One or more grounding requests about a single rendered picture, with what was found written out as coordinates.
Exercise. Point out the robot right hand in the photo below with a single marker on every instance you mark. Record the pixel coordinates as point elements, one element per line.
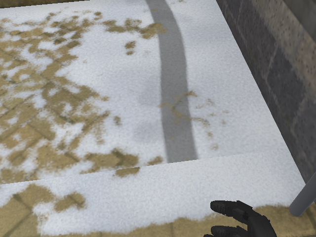
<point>257,225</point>

